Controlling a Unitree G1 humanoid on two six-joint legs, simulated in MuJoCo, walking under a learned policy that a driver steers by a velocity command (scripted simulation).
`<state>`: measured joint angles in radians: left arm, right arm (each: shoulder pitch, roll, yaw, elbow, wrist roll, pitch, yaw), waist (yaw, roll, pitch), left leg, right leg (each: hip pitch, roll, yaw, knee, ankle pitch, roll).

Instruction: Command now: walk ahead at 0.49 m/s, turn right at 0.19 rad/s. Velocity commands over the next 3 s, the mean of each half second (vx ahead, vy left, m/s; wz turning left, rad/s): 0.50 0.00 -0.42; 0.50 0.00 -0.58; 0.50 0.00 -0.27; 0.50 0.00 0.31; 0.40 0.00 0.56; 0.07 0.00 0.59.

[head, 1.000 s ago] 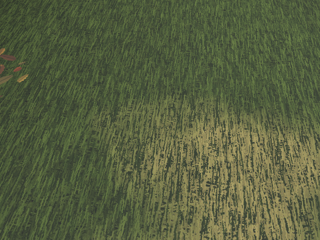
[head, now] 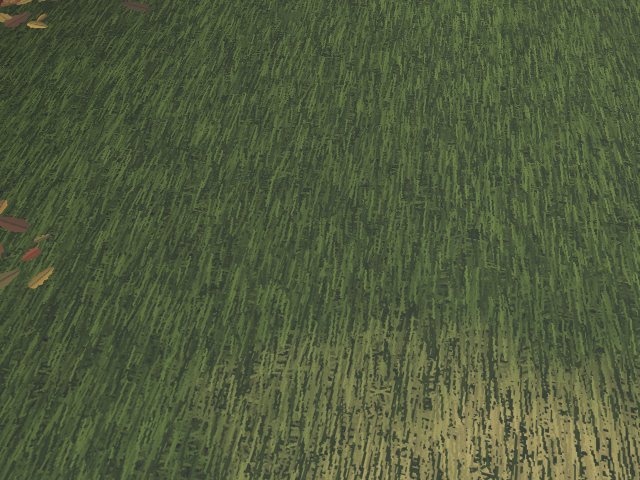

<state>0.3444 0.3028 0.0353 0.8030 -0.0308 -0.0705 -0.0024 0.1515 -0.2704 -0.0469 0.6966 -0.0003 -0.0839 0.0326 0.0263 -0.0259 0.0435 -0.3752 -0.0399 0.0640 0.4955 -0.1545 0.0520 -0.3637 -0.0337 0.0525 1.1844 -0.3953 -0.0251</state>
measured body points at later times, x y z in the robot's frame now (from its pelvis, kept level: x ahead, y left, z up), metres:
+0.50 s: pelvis +0.28 -0.08 -0.01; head +0.32 -0.09 +0.44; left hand +0.52 +0.14 -0.10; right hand +0.28 -0.37 -0.14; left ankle +0.14 +0.10 -0.63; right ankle +0.35 -0.16 -0.73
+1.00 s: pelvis +0.57 -0.12 +0.00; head +0.59 -0.13 +0.45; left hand +0.78 +0.09 -0.11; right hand +0.59 -0.44 -0.08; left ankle +0.68 -0.06 -0.73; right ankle +0.40 -0.17 -0.65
